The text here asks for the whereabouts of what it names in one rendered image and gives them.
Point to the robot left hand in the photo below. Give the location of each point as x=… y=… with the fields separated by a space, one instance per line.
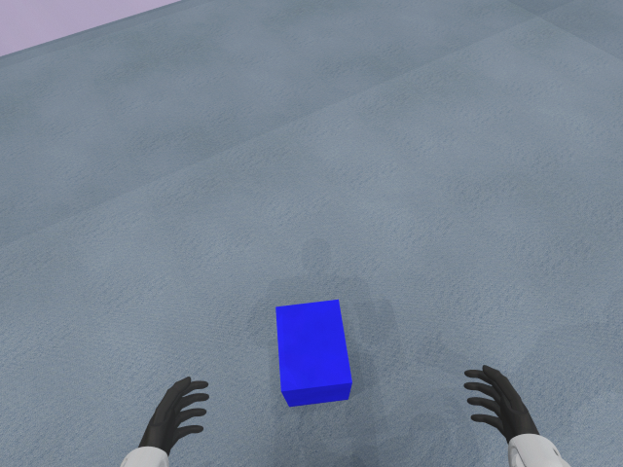
x=162 y=431

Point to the carton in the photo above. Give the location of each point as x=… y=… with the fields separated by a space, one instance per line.
x=312 y=351

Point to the robot right forearm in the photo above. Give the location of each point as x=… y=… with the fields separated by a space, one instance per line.
x=531 y=450

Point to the robot right hand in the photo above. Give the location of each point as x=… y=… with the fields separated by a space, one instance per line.
x=513 y=416

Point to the robot left forearm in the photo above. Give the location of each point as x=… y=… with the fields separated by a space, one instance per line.
x=146 y=457

